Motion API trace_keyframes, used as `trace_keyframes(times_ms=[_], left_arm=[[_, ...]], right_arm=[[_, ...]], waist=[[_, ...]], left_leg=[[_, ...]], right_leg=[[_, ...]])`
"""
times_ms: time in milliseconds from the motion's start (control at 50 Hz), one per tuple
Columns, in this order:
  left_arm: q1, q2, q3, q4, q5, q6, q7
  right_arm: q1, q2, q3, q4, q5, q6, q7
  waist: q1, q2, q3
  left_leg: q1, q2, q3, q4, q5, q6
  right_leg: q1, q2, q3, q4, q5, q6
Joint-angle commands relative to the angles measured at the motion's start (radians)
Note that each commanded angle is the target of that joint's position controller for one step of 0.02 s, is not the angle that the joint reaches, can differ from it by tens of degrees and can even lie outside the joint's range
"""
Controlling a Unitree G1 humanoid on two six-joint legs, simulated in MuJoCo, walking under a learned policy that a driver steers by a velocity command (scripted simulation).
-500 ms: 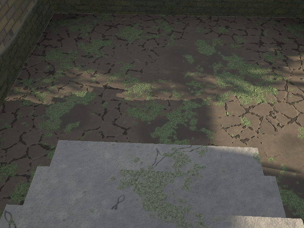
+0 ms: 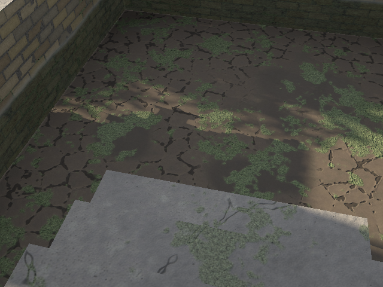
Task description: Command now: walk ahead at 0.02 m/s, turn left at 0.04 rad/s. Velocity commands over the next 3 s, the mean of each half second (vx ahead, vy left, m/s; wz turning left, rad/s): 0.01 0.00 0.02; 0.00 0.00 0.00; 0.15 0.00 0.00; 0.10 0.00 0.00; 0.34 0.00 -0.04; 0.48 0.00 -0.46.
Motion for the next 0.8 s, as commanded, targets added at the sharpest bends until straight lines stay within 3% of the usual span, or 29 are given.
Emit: trace_keyframes(times_ms=[20, 40, 140, 280, 480, 580, 800], left_arm=[[-0.001, 0.081, 0.027, -0.037, 0.004, -0.012, 0.004], [0.006, 0.077, 0.031, -0.035, 0.007, -0.011, 0.008], [0.0, 0.097, 0.052, -0.022, 0.016, -0.009, 0.016], [-0.018, 0.097, 0.071, 0.005, 0.012, -0.003, 0.014], [-0.019, 0.09, 0.084, 0.047, 0.016, 0.008, 0.005], [-0.001, 0.088, 0.091, 0.075, 0.019, 0.011, 0.005], [0.052, 0.052, 0.092, 0.128, 0.019, 0.014, 0.004]], right_arm=[[0.015, -0.086, -0.018, -0.031, -0.007, -0.014, 0.007], [0.022, -0.084, -0.015, -0.024, -0.016, -0.015, 0.01], [-0.016, -0.103, -0.025, -0.015, -0.006, -0.016, -0.001], [-0.04, -0.103, -0.034, 0.031, -0.008, -0.003, -0.017], [-0.056, -0.092, -0.039, 0.122, -0.003, 0.007, -0.029], [-0.061, -0.087, -0.039, 0.161, -0.008, 0.011, -0.033], [-0.037, -0.054, -0.035, 0.234, -0.007, 0.01, -0.034]], waist=[[-0.014, -0.012, 0.054], [-0.01, -0.002, 0.053], [-0.008, 0.012, -0.006], [-0.011, 0.021, -0.019], [-0.009, -0.003, 0.008], [-0.007, -0.008, 0.018], [-0.01, -0.021, 0.045]], left_leg=[[0.005, -0.001, 0.014, -0.098, -0.016, 0.038], [0.006, -0.004, 0.021, -0.097, -0.004, 0.046], [0.011, -0.007, 0.033, -0.082, 0.104, 0.066], [0.053, -0.015, 0.05, -0.062, 0.194, 0.065], [0.077, -0.032, 0.074, -0.082, 0.156, 0.063], [0.088, -0.042, 0.087, -0.081, 0.149, 0.064], [0.098, -0.05, 0.099, -0.085, 0.112, 0.067]], right_leg=[[-0.007, -0.085, 0.15, -0.214, -0.142, 0.022], [0.008, -0.07, 0.129, -0.201, -0.077, 0.008], [0.11, -0.052, 0.087, -0.125, 0.229, 0.001], [0.129, -0.051, 0.083, -0.099, 0.339, 0.012], [0.142, -0.056, 0.089, -0.108, 0.322, 0.021], [0.138, -0.057, 0.09, -0.108, 0.327, 0.021], [0.103, -0.061, 0.095, -0.108, 0.258, 0.023]])
Next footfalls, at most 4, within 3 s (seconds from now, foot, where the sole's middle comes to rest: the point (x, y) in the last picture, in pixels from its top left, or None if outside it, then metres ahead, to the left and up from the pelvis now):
1.90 right None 0.42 -0.09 -0.94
2.42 left None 0.47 0.17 -0.94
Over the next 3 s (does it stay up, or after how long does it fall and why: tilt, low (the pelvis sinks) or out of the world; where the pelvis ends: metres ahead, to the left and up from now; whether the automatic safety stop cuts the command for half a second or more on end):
stays up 0.64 0.08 -0.26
